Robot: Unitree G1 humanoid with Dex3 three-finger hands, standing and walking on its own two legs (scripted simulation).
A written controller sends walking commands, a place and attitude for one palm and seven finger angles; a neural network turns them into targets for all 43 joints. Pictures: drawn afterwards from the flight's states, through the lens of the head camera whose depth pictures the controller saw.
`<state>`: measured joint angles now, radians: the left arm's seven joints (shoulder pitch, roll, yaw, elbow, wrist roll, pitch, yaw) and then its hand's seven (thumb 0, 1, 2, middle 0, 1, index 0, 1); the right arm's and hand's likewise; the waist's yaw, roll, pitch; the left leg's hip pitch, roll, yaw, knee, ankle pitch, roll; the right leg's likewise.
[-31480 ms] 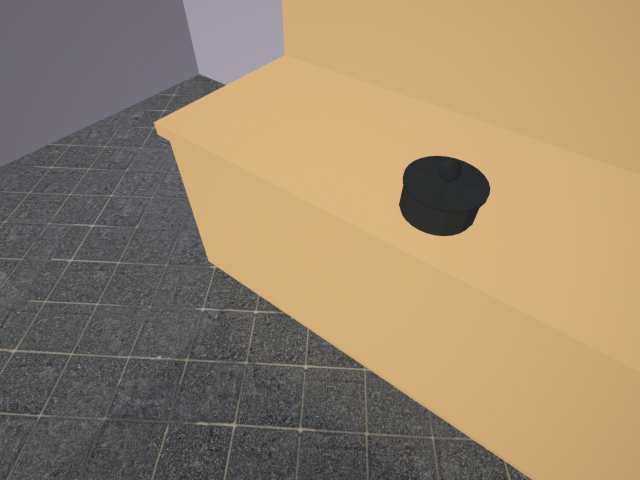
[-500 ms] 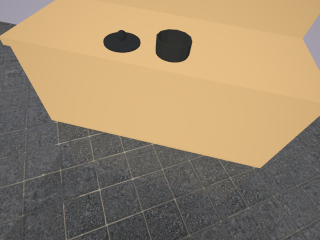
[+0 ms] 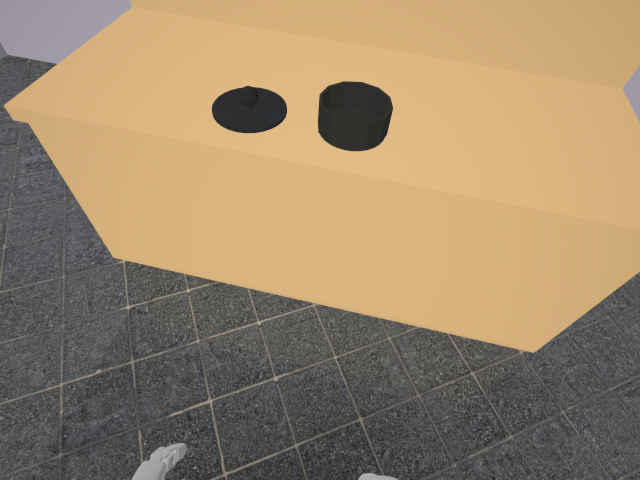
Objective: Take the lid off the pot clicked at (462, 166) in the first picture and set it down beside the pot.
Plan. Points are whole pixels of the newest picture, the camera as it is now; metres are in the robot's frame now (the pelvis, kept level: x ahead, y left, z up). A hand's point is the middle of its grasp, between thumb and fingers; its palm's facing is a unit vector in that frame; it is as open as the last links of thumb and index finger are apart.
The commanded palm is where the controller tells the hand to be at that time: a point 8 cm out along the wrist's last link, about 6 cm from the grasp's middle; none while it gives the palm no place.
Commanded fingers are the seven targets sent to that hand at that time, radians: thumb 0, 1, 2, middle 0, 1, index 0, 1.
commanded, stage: stop stepping back and stand still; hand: left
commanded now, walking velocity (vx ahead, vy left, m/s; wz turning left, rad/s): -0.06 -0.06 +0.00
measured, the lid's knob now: (248, 96) +0.90 +0.17 -0.05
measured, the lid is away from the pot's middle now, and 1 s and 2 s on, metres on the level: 0.25 0.25 0.25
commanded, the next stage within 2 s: let the arm hang, fingers relaxed in 0.28 s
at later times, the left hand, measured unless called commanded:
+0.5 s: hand out of the picture +0.06 +0.19 -0.15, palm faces +0.00 -0.98 -0.22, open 7.4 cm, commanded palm none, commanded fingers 0.00 0.90 0.90 -0.20 -0.30 -0.20 -0.30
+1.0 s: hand out of the picture +0.05 +0.19 -0.16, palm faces -0.01 -0.98 -0.19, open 7.3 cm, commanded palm none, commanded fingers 0.00 0.90 0.90 -0.20 -0.30 -0.20 -0.30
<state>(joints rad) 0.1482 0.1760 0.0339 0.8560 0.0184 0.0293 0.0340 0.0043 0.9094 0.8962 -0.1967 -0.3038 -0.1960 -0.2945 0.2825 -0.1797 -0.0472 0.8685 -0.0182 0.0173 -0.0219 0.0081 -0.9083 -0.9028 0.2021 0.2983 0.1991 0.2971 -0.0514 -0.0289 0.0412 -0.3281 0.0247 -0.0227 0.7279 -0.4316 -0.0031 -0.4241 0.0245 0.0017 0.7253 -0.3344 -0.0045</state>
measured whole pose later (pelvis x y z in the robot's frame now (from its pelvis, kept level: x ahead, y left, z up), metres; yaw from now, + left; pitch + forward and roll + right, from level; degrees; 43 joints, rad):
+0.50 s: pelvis +0.02 +0.01 +0.02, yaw -1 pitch +0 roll -1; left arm 0.23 0.19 0.02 1.04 0.01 0.00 0.04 0.00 0.91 0.90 -0.20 -0.30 -0.19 -0.29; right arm 0.24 -0.15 -0.03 1.03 -0.01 0.01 -0.03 0.01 -0.91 -0.90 0.20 0.30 0.20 0.30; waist -0.01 -0.01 0.04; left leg -0.14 0.02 0.01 0.48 -0.34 0.00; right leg -0.24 0.02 0.03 0.47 -0.23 0.00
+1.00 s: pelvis +0.03 +0.02 +0.02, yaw -2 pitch -1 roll +0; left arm 0.28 0.16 0.02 1.10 0.01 -0.01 0.04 0.00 0.93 0.90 -0.20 -0.30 -0.19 -0.29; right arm 0.37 -0.10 -0.02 1.11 -0.01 -0.01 -0.03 0.01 -0.90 -0.90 0.20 0.30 0.20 0.30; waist -0.03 -0.02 0.03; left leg -0.09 0.01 0.03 0.46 -0.35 0.01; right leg -0.21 0.01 0.05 0.48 -0.25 0.01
